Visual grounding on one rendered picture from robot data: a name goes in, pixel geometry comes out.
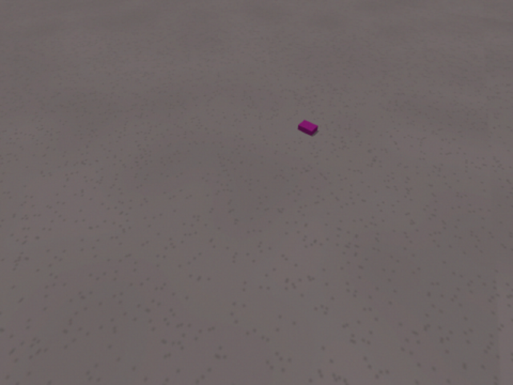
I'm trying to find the small box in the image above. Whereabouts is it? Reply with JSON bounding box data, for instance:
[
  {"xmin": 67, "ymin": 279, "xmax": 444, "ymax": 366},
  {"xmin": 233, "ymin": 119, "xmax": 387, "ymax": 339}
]
[{"xmin": 298, "ymin": 120, "xmax": 318, "ymax": 136}]

